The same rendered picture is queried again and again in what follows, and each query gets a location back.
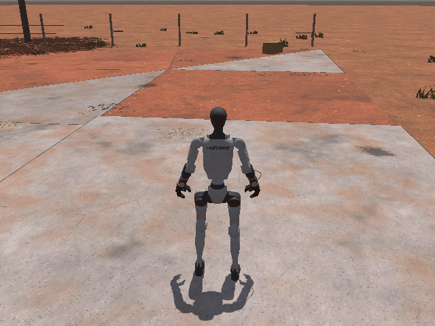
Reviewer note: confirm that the right robot forearm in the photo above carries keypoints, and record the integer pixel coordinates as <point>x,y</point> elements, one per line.
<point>252,177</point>

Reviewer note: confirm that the robot right thigh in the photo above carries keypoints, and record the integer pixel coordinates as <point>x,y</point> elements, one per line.
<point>234,207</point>

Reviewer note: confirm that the robot left upper arm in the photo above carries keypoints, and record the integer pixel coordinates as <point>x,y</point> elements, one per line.
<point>196,143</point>

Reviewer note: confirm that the robot left hand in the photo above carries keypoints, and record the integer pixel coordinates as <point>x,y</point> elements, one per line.
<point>179,189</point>

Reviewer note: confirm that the left robot foot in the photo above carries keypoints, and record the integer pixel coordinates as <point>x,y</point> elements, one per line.
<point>199,270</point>

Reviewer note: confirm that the left robot forearm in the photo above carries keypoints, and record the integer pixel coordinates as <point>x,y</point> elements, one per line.
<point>184,177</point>

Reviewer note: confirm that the robot right upper arm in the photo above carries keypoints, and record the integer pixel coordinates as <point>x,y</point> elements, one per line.
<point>243,154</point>

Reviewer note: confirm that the robot right hand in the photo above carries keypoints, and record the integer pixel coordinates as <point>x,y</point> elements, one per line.
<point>250,188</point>

